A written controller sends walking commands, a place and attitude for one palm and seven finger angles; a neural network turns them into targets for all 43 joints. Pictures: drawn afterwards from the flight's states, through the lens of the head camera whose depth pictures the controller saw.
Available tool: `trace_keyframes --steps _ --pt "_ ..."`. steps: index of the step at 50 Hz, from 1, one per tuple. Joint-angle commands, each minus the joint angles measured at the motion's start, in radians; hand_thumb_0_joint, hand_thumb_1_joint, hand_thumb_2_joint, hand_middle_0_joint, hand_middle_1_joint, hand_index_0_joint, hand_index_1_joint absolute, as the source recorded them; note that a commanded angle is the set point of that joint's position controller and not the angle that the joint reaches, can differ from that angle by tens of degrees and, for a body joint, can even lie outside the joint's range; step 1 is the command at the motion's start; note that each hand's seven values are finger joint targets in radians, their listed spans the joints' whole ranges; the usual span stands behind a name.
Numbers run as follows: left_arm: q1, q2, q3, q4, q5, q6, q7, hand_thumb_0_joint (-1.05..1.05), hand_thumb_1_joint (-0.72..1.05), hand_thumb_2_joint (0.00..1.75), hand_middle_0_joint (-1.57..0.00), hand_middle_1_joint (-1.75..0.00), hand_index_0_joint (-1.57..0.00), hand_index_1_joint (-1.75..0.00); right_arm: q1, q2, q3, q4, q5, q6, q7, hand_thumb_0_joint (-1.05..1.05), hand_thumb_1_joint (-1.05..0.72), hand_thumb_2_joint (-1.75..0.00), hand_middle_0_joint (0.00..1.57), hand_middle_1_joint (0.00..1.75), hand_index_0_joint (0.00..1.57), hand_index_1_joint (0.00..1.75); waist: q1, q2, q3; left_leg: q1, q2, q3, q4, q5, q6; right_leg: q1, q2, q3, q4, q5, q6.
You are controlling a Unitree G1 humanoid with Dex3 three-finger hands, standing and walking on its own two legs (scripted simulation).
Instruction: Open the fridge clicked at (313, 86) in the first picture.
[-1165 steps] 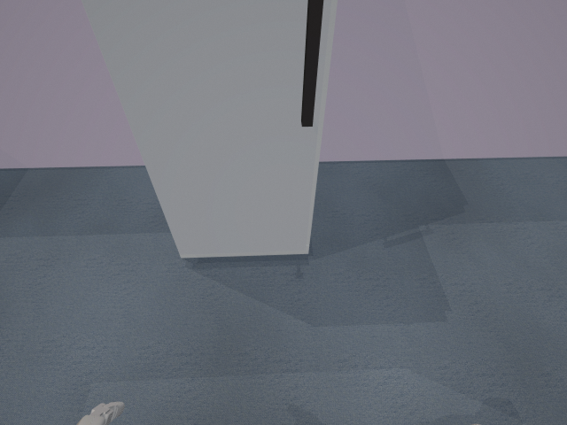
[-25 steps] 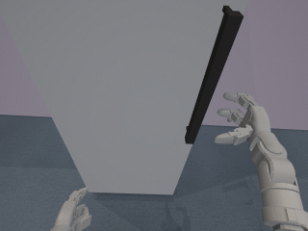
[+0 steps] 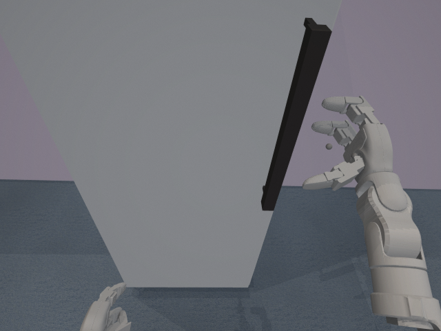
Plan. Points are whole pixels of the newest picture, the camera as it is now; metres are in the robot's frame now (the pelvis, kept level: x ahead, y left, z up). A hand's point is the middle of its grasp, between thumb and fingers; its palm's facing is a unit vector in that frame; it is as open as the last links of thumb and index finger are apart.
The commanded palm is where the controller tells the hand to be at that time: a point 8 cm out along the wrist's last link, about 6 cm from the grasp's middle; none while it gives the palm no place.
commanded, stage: move the hooked fingers beside the handle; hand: right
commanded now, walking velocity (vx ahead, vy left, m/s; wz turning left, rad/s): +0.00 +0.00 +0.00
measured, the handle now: (283, 134) +0.44 -0.09 +0.17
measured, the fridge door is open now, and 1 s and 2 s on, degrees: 0 0 0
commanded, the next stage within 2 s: feel for the door with the fingertips in 0.28 s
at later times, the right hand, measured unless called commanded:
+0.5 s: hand (326, 165) +0.38 -0.16 +0.15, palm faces -0.02 +1.00 -0.02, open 14.0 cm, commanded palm +0.34 -0.19 +0.18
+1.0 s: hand (309, 155) +0.37 -0.12 +0.18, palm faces -0.03 +1.00 +0.01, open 14.0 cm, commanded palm +0.36 -0.17 +0.18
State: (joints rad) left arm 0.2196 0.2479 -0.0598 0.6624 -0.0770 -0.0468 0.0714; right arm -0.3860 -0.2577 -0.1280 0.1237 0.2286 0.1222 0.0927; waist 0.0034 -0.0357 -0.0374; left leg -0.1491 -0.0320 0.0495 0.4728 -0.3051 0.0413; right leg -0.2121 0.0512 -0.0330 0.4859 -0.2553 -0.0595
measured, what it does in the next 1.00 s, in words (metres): stands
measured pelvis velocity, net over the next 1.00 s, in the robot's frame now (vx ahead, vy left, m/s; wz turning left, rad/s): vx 0.00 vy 0.01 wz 0.01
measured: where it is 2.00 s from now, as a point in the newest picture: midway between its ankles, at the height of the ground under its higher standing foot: outside the picture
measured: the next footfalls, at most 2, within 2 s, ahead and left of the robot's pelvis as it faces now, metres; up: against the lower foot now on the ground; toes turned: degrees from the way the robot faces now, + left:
none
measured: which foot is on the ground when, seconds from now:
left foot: down 0.00-1.00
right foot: down 0.00-1.00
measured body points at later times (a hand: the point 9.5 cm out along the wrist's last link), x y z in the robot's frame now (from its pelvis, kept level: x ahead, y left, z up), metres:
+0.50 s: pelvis +0.00 +0.01 +0.00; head -0.02 +0.03 +0.45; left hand +0.16 +0.26 -0.10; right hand +0.37 -0.21 +0.16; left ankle -0.03 +0.09 -0.74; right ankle +0.00 -0.08 -0.74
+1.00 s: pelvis +0.00 +0.01 +0.00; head -0.01 +0.02 +0.45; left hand +0.16 +0.24 -0.09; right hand +0.37 -0.17 +0.18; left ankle -0.03 +0.09 -0.74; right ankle +0.00 -0.08 -0.74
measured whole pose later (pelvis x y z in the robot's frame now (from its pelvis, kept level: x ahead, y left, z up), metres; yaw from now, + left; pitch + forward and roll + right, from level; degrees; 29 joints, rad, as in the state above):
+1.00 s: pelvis +0.00 +0.01 +0.00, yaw +1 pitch -1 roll +0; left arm 0.20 0.24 -0.06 0.63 -0.08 -0.02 0.06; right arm -0.37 -0.21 -0.12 0.17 0.22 0.19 0.04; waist 0.01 -0.03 -0.03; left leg -0.15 -0.04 0.04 0.47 -0.31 0.05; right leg -0.21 0.04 -0.04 0.48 -0.26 -0.05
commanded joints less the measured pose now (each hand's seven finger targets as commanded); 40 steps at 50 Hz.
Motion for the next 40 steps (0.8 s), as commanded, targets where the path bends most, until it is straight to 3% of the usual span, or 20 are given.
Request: trace_keyframes --steps 1,4,6,8,11,13,14,16,18,19,22,25,26,28,29,30,34,35,37,40 --pt "-0.103 0.151 0.041 -0.137 -0.03 0.011 0.009 0.0 0.9 0.9 -0.2 -0.3 -0.2 -0.3 -0.277 -0.126 -0.055 0.258 0.01 0.186 0.014 0.0 0.5 -0.3 0.3 1.2 0.3 1.2 0.013 0.138 0.026 -0.141 0.036 -0.029 -0.123 0.168 -0.023 0.029 -0.059 0.076 -0.08 0.094 0.017" --pt "-0.119 0.147 0.045 -0.186 -0.033 0.025 0.008 0.0 0.9 0.9 -0.2 -0.3 -0.2 -0.3 -0.3 -0.105 -0.045 0.2 0.03 0.235 0.044 0.0 0.5 -0.3 0.3 1.2 0.3 1.2 0.006 0.11 -0.075 -0.11 0.044 -0.029 -0.107 0.213 -0.022 0.057 -0.052 0.076 -0.061 0.136 0.013" --pt "-0.134 0.133 0.052 -0.226 -0.017 0.012 0.002 0.0 0.9 0.9 -0.2 -0.3 -0.2 -0.3 -0.357 -0.168 -0.1 -0.028 0.033 0.136 0.037 0.0 0.5 -0.3 0.3 1.2 0.3 1.2 -0.011 0.077 -0.229 -0.039 0.045 -0.035 -0.077 0.294 -0.013 0.123 -0.052 0.075 -0.043 0.222 0.009" --pt "-0.151 0.112 0.049 -0.258 -0.004 -0.019 0.001 0.0 0.9 0.9 -0.2 -0.3 -0.2 -0.3 -0.493 -0.254 -0.157 -0.324 0.036 -0.016 0.019 0.0 0.5 -0.3 0.3 1.2 0.3 1.2 -0.021 0.039 -0.39 0.036 0.043 -0.052 -0.044 0.385 -0.009 0.208 -0.049 0.072 -0.022 0.326 0.005" --pt "-0.133 0.097 0.041 -0.222 0.014 -0.056 0.001 0.0 0.9 0.9 -0.2 -0.3 -0.2 -0.3 -0.577 -0.329 -0.192 -0.482 0.02 -0.172 -0.009 0.0 0.5 -0.3 0.3 1.2 0.3 1.2 -0.004 -0.045 -0.489 0.061 0.036 -0.058 -0.019 0.434 -0.013 0.289 -0.058 0.071 -0.013 0.422 0.007" --pt "-0.124 0.1 0.042 -0.187 0.009 -0.062 0.0 0.0 0.9 0.9 -0.2 -0.3 -0.2 -0.3 -0.51 -0.319 -0.198 -0.338 0.008 -0.161 -0.009 0.0 0.5 -0.3 0.3 1.2 0.3 1.2 0.007 -0.034 -0.417 0.041 0.034 -0.054 -0.034 0.431 -0.018 0.28 -0.064 0.062 -0.014 0.41 0.007" --pt "-0.124 0.107 0.043 -0.17 0.0 -0.056 0.002 0.0 0.9 0.9 -0.2 -0.3 -0.2 -0.3 -0.476 -0.307 -0.187 -0.229 0.003 -0.124 -0.003 0.0 0.5 -0.3 0.3 1.2 0.3 1.2 0.013 -0.027 -0.322 0.009 0.032 -0.052 -0.052 0.383 -0.019 0.236 -0.064 0.058 -0.022 0.342 0.01" --pt "-0.113 0.126 0.043 -0.147 -0.016 -0.029 0.009 0.0 0.9 0.9 -0.2 -0.3 -0.2 -0.3 -0.368 -0.238 -0.137 0.026 0.006 0.001 0.022 0.0 0.5 -0.3 0.3 1.2 0.3 1.2 0.026 0.039 -0.111 -0.071 0.035 -0.055 -0.101 0.293 -0.027 0.116 -0.06 0.051 -0.044 0.188 0.007" --pt "-0.111 0.143 0.042 -0.15 -0.033 -0.004 0.014 0.0 0.9 0.9 -0.2 -0.3 -0.2 -0.3 -0.291 -0.157 -0.063 0.206 0.022 0.129 0.059 0.0 0.5 -0.3 0.3 1.2 0.3 1.2 0.03 0.057 0.016 -0.146 0.039 -0.055 -0.131 0.186 -0.033 0.035 -0.052 0.06 -0.06 0.08 0.009" --pt "-0.107 0.152 0.041 -0.155 -0.04 0.002 0.015 0.0 0.9 0.9 -0.2 -0.3 -0.2 -0.3 -0.294 -0.13 -0.036 0.25 0.03 0.17 0.077 0.0 0.5 -0.3 0.3 1.2 0.3 1.2 0.035 0.071 0.033 -0.161 0.042 -0.051 -0.135 0.167 -0.034 0.026 -0.053 0.069 -0.06 0.065 0.009" --pt "-0.121 0.145 0.053 -0.196 -0.04 -0.001 0.011 0.0 0.9 0.9 -0.2 -0.3 -0.2 -0.3 -0.378 -0.081 0.009 0.122 0.046 0.179 0.107 0.0 0.5 -0.3 0.3 1.2 0.3 1.2 0.035 0.068 -0.099 -0.139 0.045 -0.047 -0.104 0.235 -0.038 0.081 -0.049 0.073 -0.026 0.13 -0.001" --pt "-0.141 0.128 0.056 -0.227 -0.02 -0.035 0.012 0.0 0.9 0.9 -0.2 -0.3 -0.2 -0.3 -0.535 -0.172 -0.055 -0.207 0.061 0.015 0.077 0.0 0.5 -0.3 0.3 1.2 0.3 1.2 0.024 0.074 -0.307 -0.04 0.044 -0.052 -0.066 0.334 -0.02 0.182 -0.052 0.082 -0.01 0.246 -0.003" --pt "-0.141 0.119 0.055 -0.232 -0.01 -0.049 0.009 0.0 0.9 0.9 -0.2 -0.3 -0.2 -0.3 -0.605 -0.212 -0.089 -0.328 0.059 -0.048 0.06 0.0 0.5 -0.3 0.3 1.2 0.3 1.2 0.015 0.036 -0.405 0.002 0.042 -0.059 -0.05 0.371 -0.018 0.221 -0.046 0.085 -0.007 0.295 -0.005" --pt "-0.122 0.105 0.05 -0.212 0.006 -0.071 0.001 0.0 0.9 0.9 -0.2 -0.3 -0.2 -0.3 -0.57 -0.233 -0.131 -0.372 0.048 -0.136 0.017 0.0 0.5 -0.3 0.3 1.2 0.3 1.2 0.002 -0.007 -0.481 0.026 0.036 -0.051 -0.02 0.426 -0.016 0.29 -0.051 0.084 0.002 0.392 0.005" --pt "-0.118 0.103 0.048 -0.194 0.008 -0.077 -0.003 0.0 0.9 0.9 -0.2 -0.3 -0.2 -0.3 -0.555 -0.228 -0.133 -0.337 0.041 -0.153 0.0 0.0 0.5 -0.3 0.3 1.2 0.3 1.2 0.004 0.01 -0.465 0.026 0.034 -0.05 -0.02 0.431 -0.02 0.285 -0.054 0.079 0.0 0.396 0.006" --pt "-0.106 0.112 0.051 -0.175 0.009 -0.069 -0.004 0.0 0.9 0.9 -0.2 -0.3 -0.2 -0.3 -0.496 -0.278 -0.173 -0.269 0.028 -0.146 -0.02 0.0 0.5 -0.3 0.3 1.2 0.3 1.2 -0.005 0.046 -0.422 0.033 0.035 -0.053 -0.031 0.423 -0.025 0.24 -0.06 0.073 -0.004 0.375 0.005" --pt "-0.12 0.116 0.045 -0.157 -0.01 -0.025 -0.012 0.0 0.9 0.9 -0.2 -0.3 -0.2 -0.3 -0.369 -0.149 -0.077 0.011 -0.02 0.011 -0.052 0.0 0.5 -0.3 0.3 1.2 0.3 1.2 0.003 0.027 -0.137 -0.075 0.034 -0.043 -0.075 0.296 -0.022 0.106 -0.056 0.052 -0.039 0.209 0.014" --pt "-0.118 0.124 0.05 -0.161 -0.013 -0.01 -0.014 0.0 0.9 0.9 -0.2 -0.3 -0.2 -0.3 -0.33 -0.124 -0.062 0.051 -0.027 0.057 -0.053 0.0 0.5 -0.3 0.3 1.2 0.3 1.2 -0.004 0.048 -0.121 -0.068 0.037 -0.042 -0.082 0.293 -0.022 0.093 -0.055 0.053 -0.041 0.21 0.012" --pt "-0.138 0.116 0.048 -0.196 -0.019 0.006 -0.017 0.0 0.9 0.9 -0.2 -0.3 -0.2 -0.3 -0.315 -0.04 0.006 0.009 -0.017 0.125 -0.04 0.0 0.5 -0.3 0.3 1.2 0.3 1.2 -0.001 0.004 -0.137 -0.076 0.037 -0.037 -0.077 0.316 -0.022 0.113 -0.055 0.054 -0.037 0.227 0.014" --pt "-0.142 0.125 0.052 -0.213 -0.011 0.014 -0.01 0.0 0.9 0.9 -0.2 -0.3 -0.2 -0.3 -0.344 -0.084 -0.043 -0.072 0.01 0.129 -0.029 0.0 0.5 -0.3 0.3 1.2 0.3 1.2 -0.001 0.091 -0.201 -0.029 0.037 -0.036 -0.072 0.37 -0.024 0.133 -0.059 0.061 -0.027 0.269 0.008"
